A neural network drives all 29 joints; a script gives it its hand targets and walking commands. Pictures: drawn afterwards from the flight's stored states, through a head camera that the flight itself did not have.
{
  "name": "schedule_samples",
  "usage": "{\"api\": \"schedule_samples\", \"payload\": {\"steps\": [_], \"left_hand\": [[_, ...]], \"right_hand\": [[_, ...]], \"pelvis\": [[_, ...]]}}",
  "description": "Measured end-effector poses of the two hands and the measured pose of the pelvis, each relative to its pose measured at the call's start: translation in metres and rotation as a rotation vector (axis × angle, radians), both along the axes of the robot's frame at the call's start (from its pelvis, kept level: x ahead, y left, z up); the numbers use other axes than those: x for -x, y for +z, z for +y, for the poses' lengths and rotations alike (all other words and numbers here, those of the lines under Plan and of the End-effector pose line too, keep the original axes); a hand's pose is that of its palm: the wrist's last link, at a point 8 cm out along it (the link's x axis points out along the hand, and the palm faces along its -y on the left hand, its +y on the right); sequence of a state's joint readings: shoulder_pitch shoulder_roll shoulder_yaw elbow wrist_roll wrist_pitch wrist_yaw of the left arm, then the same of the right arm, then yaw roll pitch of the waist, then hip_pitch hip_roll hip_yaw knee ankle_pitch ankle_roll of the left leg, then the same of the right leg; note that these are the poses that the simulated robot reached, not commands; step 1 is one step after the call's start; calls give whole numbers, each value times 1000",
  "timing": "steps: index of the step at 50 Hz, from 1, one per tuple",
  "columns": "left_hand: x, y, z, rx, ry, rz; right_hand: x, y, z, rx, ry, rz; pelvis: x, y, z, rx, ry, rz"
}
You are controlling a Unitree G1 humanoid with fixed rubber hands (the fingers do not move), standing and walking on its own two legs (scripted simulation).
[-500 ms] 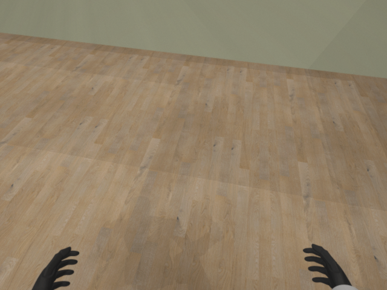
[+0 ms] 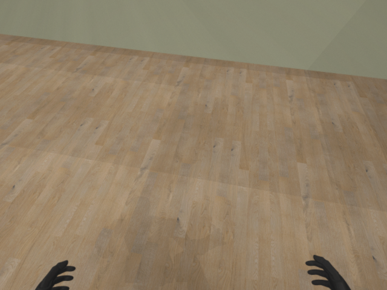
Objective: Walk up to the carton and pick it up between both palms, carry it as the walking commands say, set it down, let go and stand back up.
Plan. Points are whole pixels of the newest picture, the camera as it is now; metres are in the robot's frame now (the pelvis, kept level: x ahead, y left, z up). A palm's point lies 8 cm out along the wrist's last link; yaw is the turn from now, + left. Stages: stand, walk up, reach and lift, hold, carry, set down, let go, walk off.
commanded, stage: stand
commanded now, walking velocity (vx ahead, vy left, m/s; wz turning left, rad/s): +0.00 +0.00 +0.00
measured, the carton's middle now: out of the picture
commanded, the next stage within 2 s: walk up in 1.68 s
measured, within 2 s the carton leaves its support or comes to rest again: neither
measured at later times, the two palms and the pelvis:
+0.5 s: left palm out of the picture +0.11 +0.31 -0.08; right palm out of the picture +0.11 -0.31 -0.08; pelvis +0.00 +0.00 +0.02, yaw +0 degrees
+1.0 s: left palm out of the picture +0.10 +0.31 -0.08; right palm out of the picture +0.10 -0.31 -0.08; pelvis +0.00 +0.00 +0.02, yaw +0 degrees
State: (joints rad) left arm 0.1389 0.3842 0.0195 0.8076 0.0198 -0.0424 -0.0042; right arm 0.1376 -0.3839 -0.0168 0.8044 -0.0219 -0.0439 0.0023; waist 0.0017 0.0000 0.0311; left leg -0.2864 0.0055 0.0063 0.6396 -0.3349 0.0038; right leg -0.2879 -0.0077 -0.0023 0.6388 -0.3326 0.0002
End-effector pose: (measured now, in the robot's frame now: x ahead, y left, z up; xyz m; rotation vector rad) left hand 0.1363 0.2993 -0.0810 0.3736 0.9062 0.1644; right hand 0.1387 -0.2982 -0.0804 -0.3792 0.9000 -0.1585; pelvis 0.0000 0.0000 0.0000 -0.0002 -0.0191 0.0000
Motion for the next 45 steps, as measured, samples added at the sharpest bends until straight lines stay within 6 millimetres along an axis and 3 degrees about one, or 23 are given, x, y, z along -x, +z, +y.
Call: {"api": "schedule_samples", "payload": {"steps": [22, 45], "left_hand": [[20, 2, 5, 1, 39, 109], [38, 0, 10, -8, 69, 182]], "right_hand": [[20, 2, -7, -3, -47, 108], [39, -1, -13, 3, -83, 185]], "pelvis": [[2, 17, 0, -1, 0, -20], [3, 22, -1, -1, 0, -20]]}}
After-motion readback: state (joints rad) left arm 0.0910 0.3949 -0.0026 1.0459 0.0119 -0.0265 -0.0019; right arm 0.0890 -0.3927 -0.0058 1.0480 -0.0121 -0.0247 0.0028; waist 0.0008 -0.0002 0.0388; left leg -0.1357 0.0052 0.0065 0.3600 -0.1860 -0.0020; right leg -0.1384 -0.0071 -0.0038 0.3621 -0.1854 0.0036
